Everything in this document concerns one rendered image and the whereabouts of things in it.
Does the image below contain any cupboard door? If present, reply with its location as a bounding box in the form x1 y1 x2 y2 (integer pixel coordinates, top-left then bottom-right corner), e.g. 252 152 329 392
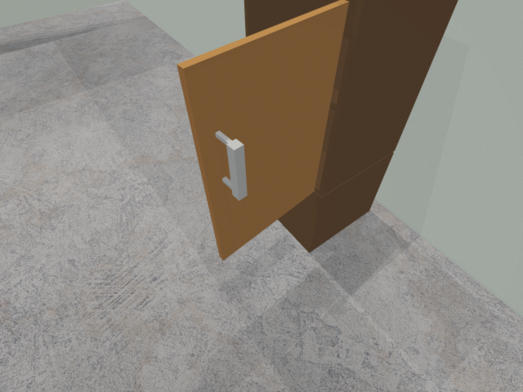
177 0 349 260

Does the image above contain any handle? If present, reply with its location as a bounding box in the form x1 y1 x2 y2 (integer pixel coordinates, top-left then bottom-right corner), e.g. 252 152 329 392
215 131 248 201

